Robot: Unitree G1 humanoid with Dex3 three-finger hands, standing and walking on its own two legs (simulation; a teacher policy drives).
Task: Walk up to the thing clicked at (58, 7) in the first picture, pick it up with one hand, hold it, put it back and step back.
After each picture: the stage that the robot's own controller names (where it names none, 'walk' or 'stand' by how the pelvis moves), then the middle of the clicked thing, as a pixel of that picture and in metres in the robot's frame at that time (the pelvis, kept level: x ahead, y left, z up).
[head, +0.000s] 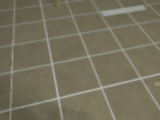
stand; (57, 0) +2.20 +0.28 -0.66
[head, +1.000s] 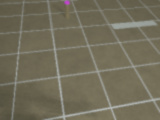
walk; (67, 10) +2.07 +0.14 -0.64
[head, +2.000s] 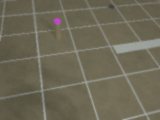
walk; (57, 29) +1.45 +0.21 -0.64
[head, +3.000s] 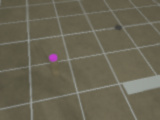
walk; (54, 66) +0.95 +0.22 -0.65
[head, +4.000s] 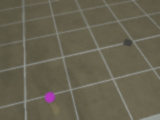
walk; (53, 104) +0.57 +0.24 -0.63
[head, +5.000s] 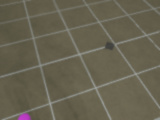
stand; out of the picture +0.36 +0.39 -0.61
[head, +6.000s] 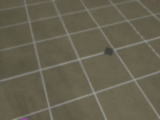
stand; out of the picture +0.37 +0.38 -0.65
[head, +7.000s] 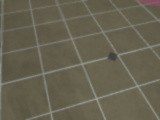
walk; out of the picture +0.36 +0.38 -0.65
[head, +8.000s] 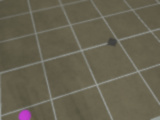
stand; out of the picture +0.39 +0.38 -0.63
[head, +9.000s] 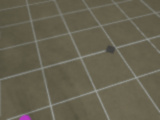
walk; out of the picture +0.40 +0.37 -0.63
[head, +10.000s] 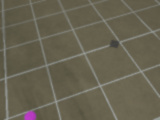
walk; out of the picture +0.42 +0.38 -0.63
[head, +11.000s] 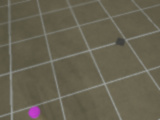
stand; (39, 117) +0.41 +0.38 -0.63
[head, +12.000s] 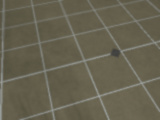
stand; out of the picture +0.35 +0.39 -0.63
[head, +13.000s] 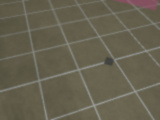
stand; out of the picture +0.31 +0.39 -0.66
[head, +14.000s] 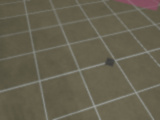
stand; out of the picture +0.30 +0.39 -0.66
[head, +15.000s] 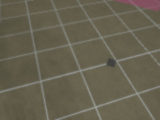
stand; out of the picture +0.30 +0.39 -0.66
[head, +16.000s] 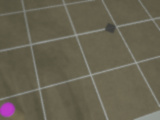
go down; (14, 113) +0.33 +0.39 -0.54
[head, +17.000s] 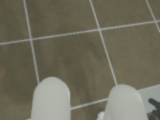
go down; out of the picture +0.37 +0.41 -0.28
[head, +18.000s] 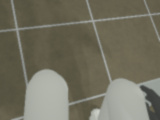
close in; out of the picture +0.35 +0.43 -0.22
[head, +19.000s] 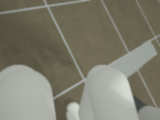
close in; out of the picture +0.30 +0.45 -0.14
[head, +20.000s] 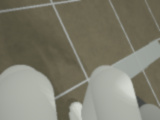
lift; out of the picture +0.30 +0.42 -0.14
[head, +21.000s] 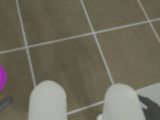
lift; (1, 83) +0.29 +0.26 +0.00
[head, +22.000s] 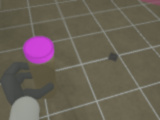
hold; (43, 73) +0.34 +0.13 +0.09
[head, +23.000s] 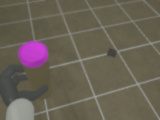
hold; (38, 75) +0.35 +0.15 +0.06
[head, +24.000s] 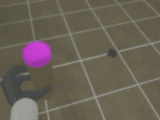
hold; (42, 75) +0.35 +0.14 +0.05
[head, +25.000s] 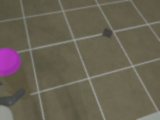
crouch; (14, 79) +0.35 +0.22 -0.01
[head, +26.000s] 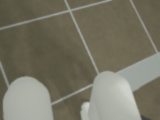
lower; out of the picture +0.40 +0.38 -0.07
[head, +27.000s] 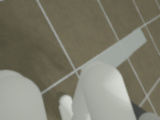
lower; out of the picture +0.37 +0.43 -0.15
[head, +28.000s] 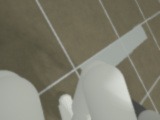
lower; out of the picture +0.37 +0.42 -0.15
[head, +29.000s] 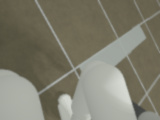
lower; out of the picture +0.37 +0.42 -0.15
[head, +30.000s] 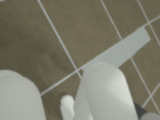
lower; out of the picture +0.37 +0.40 -0.14
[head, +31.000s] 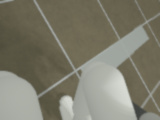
open; out of the picture +0.45 +0.44 -0.17
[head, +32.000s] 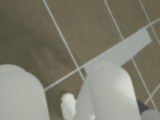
stand; out of the picture +0.52 +0.48 -0.24
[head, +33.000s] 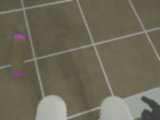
walk; (18, 55) +0.59 +0.39 -0.49
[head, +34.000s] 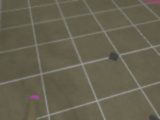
stand; (32, 112) +0.54 +0.37 -0.69
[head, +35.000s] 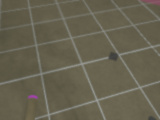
stand; (30, 112) +0.54 +0.39 -0.69
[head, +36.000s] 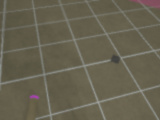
stand; (32, 112) +0.54 +0.39 -0.72
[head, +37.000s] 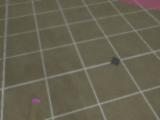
stand; (33, 115) +0.55 +0.41 -0.75
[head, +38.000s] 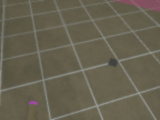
stand; (31, 117) +0.53 +0.42 -0.75
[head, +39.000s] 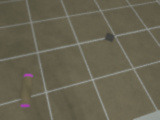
walk; (26, 89) +0.59 +0.38 -0.72
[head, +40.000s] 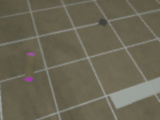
walk; (29, 66) +0.82 +0.42 -0.73
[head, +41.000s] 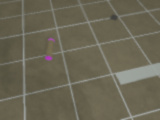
stand; (50, 49) +1.18 +0.37 -0.72
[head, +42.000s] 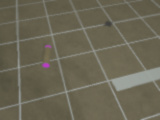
stand; (47, 56) +1.14 +0.36 -0.74
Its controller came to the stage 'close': yes
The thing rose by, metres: 0.69
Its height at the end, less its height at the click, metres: -0.09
